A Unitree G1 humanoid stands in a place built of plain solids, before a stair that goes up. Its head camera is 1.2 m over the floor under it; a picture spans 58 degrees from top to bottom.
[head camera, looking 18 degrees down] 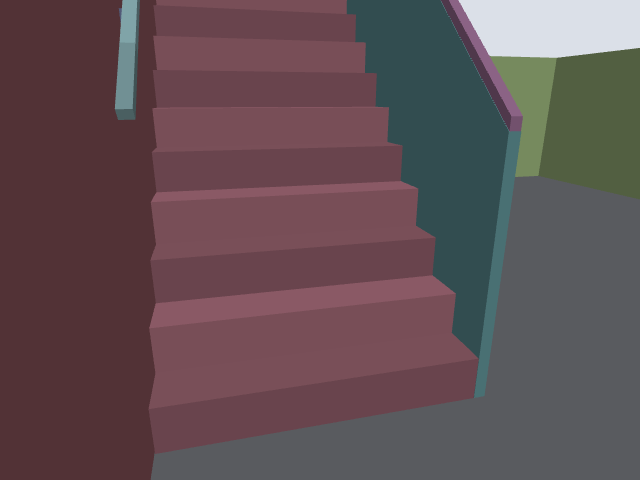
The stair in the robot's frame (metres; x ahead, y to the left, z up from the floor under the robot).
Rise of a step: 0.19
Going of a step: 0.21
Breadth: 1.28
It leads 14 degrees to the left of straight ahead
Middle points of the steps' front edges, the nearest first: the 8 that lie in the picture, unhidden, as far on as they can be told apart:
1.38 -0.03 0.19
1.59 0.02 0.39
1.80 0.07 0.58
2.01 0.12 0.77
2.21 0.17 0.97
2.42 0.22 1.16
2.63 0.28 1.35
2.84 0.33 1.54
